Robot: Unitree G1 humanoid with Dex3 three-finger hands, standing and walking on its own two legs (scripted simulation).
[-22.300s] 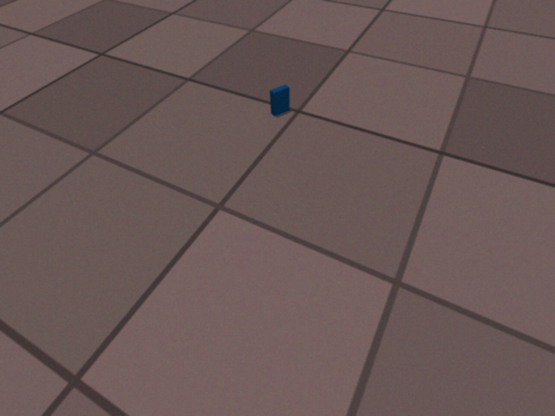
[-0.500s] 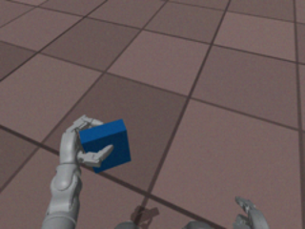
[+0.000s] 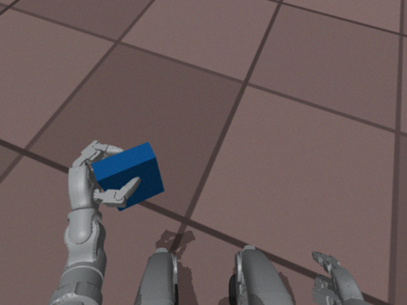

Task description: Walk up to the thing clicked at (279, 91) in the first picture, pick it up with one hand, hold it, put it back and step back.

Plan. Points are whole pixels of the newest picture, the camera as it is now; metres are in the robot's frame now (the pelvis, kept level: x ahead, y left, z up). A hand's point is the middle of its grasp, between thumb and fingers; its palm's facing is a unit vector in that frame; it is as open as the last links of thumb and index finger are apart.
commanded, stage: crouch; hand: left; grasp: from the side
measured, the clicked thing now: (132, 179) +0.36 +0.16 -0.05
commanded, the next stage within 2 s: lower in 1.40 s
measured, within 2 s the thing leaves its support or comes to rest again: neither
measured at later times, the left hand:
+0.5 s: hand (134, 203) +0.36 +0.20 -0.26, palm faces +0.21 -0.98 -0.04, open 8.6 cm
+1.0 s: hand (137, 212) +0.37 +0.22 -0.39, palm faces +0.21 -0.98 -0.03, open 8.6 cm
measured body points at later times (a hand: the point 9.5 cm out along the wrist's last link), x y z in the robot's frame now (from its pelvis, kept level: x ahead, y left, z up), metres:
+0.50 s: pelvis -0.05 +0.00 -0.21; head +0.15 +0.02 +0.20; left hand +0.35 +0.25 -0.26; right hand +0.08 -0.27 -0.34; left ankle +0.04 +0.13 -0.62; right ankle +0.03 -0.13 -0.62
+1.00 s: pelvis -0.06 +0.00 -0.32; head +0.15 +0.04 +0.08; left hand +0.35 +0.27 -0.38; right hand +0.04 -0.27 -0.44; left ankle +0.03 +0.13 -0.62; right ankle +0.03 -0.13 -0.62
